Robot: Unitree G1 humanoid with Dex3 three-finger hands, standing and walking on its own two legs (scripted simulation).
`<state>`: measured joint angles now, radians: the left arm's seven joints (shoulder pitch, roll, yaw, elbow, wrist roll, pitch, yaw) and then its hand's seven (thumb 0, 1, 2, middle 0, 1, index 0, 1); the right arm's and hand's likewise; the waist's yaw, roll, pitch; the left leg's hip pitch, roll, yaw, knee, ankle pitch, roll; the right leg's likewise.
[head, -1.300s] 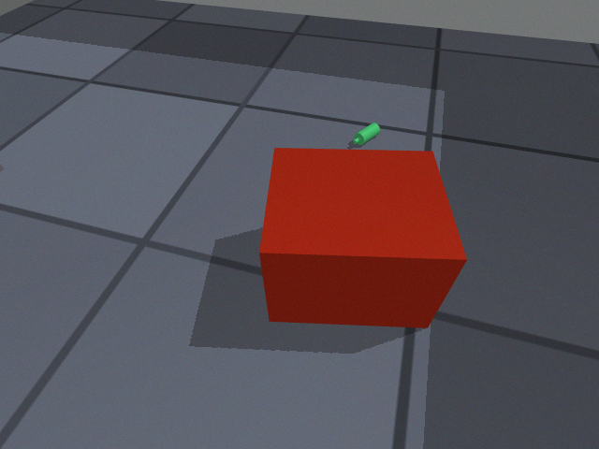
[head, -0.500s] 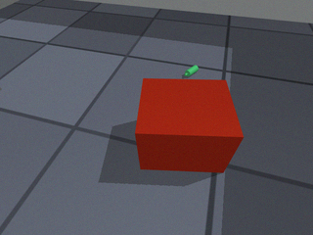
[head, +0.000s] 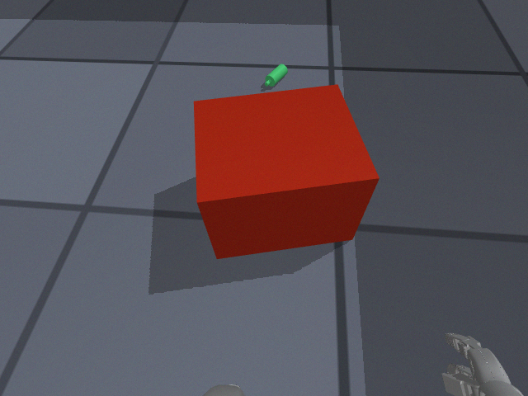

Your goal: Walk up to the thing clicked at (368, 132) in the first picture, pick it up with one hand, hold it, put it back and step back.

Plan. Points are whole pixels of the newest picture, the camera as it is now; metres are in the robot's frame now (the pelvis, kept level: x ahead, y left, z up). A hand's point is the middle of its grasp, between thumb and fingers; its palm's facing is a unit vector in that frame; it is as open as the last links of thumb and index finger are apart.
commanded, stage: walk up
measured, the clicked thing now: (274, 76) +1.82 +0.03 -0.74
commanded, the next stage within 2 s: none
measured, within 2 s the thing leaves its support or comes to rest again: neither
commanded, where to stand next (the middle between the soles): +0.06 +0.00 m, yaw -57 degrees
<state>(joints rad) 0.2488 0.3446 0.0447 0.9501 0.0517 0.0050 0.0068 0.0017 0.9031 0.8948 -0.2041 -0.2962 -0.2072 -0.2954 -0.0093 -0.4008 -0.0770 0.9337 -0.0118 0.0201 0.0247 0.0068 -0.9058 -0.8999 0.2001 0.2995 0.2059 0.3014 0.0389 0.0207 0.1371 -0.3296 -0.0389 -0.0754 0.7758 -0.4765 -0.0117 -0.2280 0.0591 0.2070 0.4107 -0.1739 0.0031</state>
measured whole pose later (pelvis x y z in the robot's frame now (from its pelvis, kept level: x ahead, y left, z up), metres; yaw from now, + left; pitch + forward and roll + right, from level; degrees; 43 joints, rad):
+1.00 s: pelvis +0.01 +0.02 -0.03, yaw -42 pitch -2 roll -1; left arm 0.29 0.38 0.03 0.73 0.02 -0.01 0.01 0.00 0.90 0.89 -0.21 -0.30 -0.21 -0.30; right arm 0.24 -0.40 -0.06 0.77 -0.02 0.02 0.02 0.01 -0.91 -0.90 0.20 0.30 0.21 0.30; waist -0.01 0.02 0.12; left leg -0.42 0.03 -0.01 0.79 -0.34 0.02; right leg -0.25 0.10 0.16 0.69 -0.40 -0.01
